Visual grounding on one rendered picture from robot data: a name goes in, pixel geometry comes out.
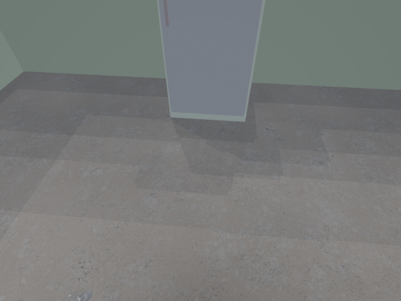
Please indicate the fridge door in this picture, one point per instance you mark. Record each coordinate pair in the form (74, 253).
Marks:
(209, 49)

